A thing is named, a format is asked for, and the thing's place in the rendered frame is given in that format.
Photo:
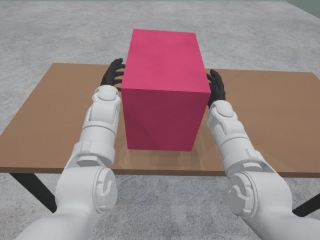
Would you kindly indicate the table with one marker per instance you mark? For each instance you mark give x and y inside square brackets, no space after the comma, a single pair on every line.
[279,110]

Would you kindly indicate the left robot upper arm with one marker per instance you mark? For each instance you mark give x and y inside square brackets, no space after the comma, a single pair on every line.
[83,195]

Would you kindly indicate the robot right forearm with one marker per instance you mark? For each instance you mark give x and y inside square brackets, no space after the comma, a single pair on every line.
[234,145]

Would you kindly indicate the right robot upper arm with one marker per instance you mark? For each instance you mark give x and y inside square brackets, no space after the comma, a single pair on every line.
[264,201]

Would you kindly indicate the carton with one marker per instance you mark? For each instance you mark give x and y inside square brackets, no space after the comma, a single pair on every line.
[164,90]

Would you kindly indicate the robot right hand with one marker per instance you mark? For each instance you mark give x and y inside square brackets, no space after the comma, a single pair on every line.
[216,87]

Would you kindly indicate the robot left hand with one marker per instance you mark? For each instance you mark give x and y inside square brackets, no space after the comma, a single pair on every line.
[111,73]

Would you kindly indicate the robot left forearm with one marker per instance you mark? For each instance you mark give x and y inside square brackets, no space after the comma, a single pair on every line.
[96,143]

